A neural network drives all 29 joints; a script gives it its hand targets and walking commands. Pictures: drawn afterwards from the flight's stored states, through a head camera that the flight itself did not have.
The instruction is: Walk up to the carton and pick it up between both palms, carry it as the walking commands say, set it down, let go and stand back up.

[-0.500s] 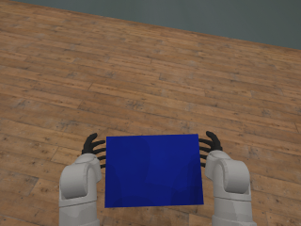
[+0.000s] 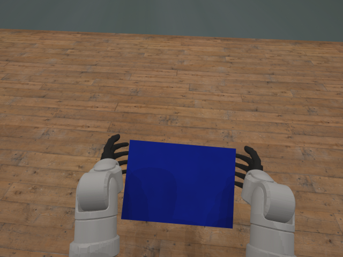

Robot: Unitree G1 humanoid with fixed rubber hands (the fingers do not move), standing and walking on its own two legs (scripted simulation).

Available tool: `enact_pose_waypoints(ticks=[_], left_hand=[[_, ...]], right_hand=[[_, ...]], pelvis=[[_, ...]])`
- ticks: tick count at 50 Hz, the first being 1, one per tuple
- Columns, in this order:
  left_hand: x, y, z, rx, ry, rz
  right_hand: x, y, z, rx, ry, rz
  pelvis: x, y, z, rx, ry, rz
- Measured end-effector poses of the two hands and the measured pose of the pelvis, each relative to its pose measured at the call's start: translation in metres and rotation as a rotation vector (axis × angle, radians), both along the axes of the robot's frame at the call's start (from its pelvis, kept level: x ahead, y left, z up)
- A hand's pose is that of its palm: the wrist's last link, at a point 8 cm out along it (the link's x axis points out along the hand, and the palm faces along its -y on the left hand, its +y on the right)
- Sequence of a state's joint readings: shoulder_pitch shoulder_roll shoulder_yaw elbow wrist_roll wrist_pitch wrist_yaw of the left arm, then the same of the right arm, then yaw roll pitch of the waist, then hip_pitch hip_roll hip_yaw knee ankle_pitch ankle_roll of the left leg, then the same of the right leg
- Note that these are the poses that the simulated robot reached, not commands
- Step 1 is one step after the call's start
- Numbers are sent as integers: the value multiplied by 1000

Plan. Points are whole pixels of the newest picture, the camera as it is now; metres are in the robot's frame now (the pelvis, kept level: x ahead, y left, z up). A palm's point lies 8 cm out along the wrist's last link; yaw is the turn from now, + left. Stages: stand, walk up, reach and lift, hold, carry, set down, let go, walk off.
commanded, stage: carry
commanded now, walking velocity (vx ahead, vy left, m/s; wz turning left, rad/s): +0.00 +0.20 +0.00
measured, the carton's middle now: (178, 178) +0.34 -0.02 -0.02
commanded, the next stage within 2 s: none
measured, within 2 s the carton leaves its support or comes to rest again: neither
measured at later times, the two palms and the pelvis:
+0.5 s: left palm (8, 207) +0.22 +0.29 +0.11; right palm (179, 201) +0.22 -0.01 +0.11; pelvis -0.08 +0.14 +0.02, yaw +2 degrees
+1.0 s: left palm out of the picture +0.14 +0.36 +0.11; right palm out of the picture +0.12 +0.05 +0.09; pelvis -0.15 +0.23 +0.02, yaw -1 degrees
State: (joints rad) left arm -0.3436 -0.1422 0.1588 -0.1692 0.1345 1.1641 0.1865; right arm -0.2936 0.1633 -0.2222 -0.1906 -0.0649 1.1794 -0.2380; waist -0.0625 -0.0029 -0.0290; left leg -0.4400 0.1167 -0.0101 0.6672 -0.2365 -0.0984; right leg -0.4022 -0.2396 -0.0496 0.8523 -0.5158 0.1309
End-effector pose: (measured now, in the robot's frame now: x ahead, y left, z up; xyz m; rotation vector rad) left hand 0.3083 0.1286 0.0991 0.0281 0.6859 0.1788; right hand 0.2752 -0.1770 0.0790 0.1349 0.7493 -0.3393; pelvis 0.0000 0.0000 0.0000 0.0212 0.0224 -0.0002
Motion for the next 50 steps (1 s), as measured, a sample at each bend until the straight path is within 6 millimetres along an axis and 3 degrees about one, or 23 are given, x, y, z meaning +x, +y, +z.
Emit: enact_pose_waypoints(ticks=[4,7,11,17,22,27,32,36,42,45,50], left_hand=[[-29,37,-23,-37,68,68],[-57,52,-38,-44,113,148],[-84,70,-30,6,164,183],[-85,104,-2,2,109,148],[-77,138,16,-49,-26,106],[-95,184,4,-107,7,114],[-125,217,-11,-102,105,153],[-139,230,-11,-50,118,180],[-146,233,-4,8,94,134],[-153,232,0,26,84,77],[-168,234,12,4,24,40]], right_hand=[[-6,35,-7,-50,67,79],[-14,49,-21,-42,105,138],[-36,68,-34,19,154,160],[-49,102,-7,32,96,108],[-51,135,22,-8,-41,60],[-62,180,37,-100,-8,92],[-75,214,27,-115,92,144],[-89,227,6,-48,107,156],[-121,231,-17,13,87,110],[-140,230,-12,28,77,50],[-159,232,13,-7,18,24]], pelvis=[[-19,9,2,19,6,-32],[-32,16,-3,21,6,-27],[-47,34,9,25,-13,34],[-68,77,28,27,27,23],[-77,120,21,-4,42,31],[-83,152,24,-26,37,17],[-94,174,29,-52,55,11],[-110,190,27,-32,61,-7],[-134,212,19,-20,72,-26],[-144,221,22,-34,44,-31],[-153,229,21,-27,6,-15]])
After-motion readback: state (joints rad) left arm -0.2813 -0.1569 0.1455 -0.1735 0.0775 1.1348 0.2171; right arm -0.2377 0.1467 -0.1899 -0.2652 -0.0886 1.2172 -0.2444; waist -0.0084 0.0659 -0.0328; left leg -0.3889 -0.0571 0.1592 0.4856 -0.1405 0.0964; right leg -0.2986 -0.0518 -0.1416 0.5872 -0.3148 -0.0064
